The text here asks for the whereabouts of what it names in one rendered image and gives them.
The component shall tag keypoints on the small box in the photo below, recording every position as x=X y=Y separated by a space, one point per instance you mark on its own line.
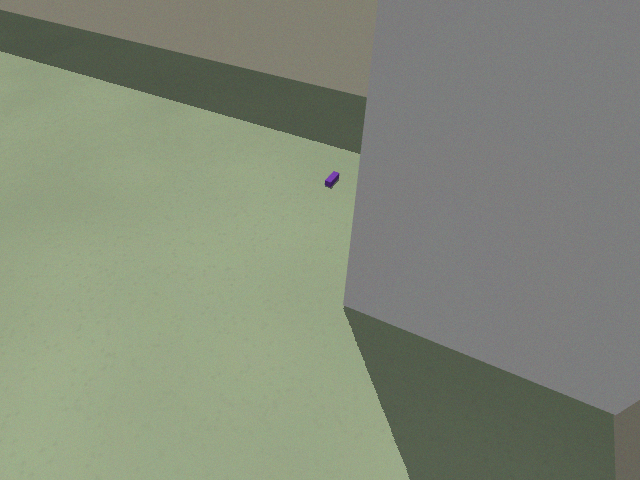
x=332 y=179

